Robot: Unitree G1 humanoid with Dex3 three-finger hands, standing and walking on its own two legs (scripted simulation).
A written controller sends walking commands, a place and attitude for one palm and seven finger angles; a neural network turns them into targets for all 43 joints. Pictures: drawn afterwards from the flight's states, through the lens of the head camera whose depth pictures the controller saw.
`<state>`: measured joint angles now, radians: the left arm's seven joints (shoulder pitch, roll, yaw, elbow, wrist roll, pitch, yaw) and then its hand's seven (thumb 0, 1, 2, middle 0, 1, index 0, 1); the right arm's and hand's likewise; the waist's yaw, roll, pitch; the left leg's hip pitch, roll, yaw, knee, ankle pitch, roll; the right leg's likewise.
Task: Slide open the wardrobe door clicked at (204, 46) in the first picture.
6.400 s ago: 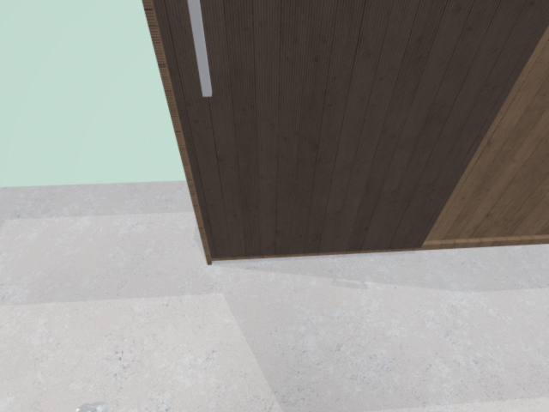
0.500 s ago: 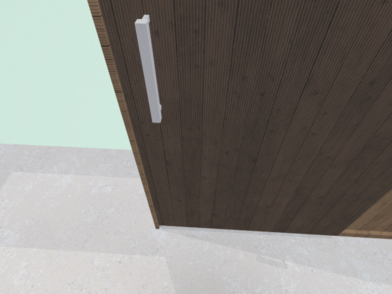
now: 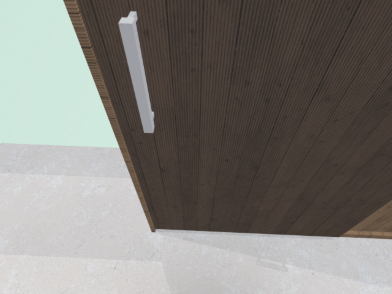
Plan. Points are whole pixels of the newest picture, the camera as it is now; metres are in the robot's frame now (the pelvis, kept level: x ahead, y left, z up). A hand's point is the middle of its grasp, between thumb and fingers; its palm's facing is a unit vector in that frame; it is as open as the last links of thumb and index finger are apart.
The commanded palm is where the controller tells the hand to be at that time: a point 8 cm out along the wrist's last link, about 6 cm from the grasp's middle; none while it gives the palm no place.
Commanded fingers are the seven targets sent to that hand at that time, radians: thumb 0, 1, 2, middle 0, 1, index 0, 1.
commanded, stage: come to a stop and stand still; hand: left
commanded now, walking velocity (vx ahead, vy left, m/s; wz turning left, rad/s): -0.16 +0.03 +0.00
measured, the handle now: (142, 80) +0.47 +0.14 +0.19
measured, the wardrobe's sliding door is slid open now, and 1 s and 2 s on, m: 0.00 0.00 0.00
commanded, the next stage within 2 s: look again from close up in 1.98 s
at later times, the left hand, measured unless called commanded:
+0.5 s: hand out of the picture -0.01 +0.22 -0.16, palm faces +0.02 -0.97 -0.23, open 7.4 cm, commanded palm none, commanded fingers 0.00 0.90 0.90 -0.20 -0.30 -0.20 -0.30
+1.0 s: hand out of the picture -0.12 +0.21 -0.17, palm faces +0.05 -0.99 -0.16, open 7.4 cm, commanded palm none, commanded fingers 0.00 0.90 0.90 -0.20 -0.30 -0.20 -0.30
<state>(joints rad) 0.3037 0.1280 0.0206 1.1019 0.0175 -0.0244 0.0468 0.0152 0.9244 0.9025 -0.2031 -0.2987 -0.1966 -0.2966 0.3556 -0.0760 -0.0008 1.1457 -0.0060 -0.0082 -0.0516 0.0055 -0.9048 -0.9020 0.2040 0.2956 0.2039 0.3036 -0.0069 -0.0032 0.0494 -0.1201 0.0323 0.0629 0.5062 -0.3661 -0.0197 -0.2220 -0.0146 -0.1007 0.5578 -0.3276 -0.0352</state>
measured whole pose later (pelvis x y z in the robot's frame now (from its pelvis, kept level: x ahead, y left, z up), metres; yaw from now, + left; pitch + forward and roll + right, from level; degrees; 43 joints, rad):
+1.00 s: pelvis -0.09 +0.05 +0.00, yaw +1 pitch -2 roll +0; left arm 0.38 0.14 -0.01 1.06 0.02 0.00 0.03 0.01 0.91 0.90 -0.20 -0.30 -0.20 -0.30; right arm 0.35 -0.15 0.00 1.07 -0.02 0.01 -0.01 0.01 -0.91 -0.90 0.20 0.30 0.20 0.30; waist 0.00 0.00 0.01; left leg -0.27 -0.05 0.06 0.49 -0.19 0.07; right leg -0.29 -0.04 -0.02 0.48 -0.18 0.01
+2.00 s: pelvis -0.05 +0.03 +0.01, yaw +1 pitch -2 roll +0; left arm 0.28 0.17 -0.02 1.07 0.02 -0.02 0.03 0.01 0.91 0.90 -0.20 -0.30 -0.20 -0.30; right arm 0.26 -0.17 0.00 1.11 -0.01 -0.01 -0.02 0.01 -0.90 -0.90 0.20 0.30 0.20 0.30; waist 0.00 0.00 0.02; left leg -0.18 -0.03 0.06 0.41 -0.21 0.04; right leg -0.21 -0.01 0.00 0.42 -0.18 0.00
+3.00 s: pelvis -0.03 +0.04 +0.01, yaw +1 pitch -1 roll +0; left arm 0.28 0.18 -0.02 1.10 0.02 -0.02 0.03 0.01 0.91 0.90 -0.20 -0.30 -0.20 -0.30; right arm 0.25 -0.17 0.01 1.14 -0.01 -0.02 -0.02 0.01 -0.90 -0.90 0.20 0.30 0.20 0.30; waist 0.01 -0.01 0.03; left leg -0.14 -0.03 0.06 0.38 -0.23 0.04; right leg -0.18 -0.01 0.00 0.40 -0.20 0.00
